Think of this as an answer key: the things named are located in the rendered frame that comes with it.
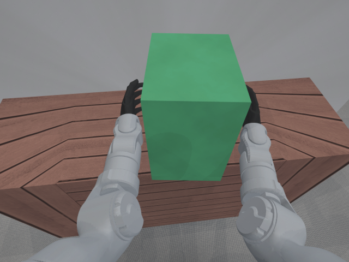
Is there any right robot hand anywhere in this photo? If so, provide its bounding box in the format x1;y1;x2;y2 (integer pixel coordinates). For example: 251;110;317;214
243;85;261;127

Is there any left robot hand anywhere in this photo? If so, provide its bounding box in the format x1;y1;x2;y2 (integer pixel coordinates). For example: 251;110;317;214
121;79;143;115

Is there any robot right upper arm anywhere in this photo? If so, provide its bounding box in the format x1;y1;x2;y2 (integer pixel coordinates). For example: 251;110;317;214
236;196;346;262

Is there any pedestal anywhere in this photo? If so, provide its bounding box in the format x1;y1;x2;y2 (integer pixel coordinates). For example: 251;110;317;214
0;78;349;238

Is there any carton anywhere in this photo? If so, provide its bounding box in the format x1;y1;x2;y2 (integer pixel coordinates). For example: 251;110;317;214
141;33;251;181

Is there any robot left forearm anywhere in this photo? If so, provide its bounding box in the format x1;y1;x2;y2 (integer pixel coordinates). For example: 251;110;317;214
85;114;143;202

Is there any robot right forearm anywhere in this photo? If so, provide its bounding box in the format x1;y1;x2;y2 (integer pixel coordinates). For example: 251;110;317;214
238;123;297;214

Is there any robot left upper arm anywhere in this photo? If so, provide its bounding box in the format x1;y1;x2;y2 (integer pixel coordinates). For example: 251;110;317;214
22;190;143;262

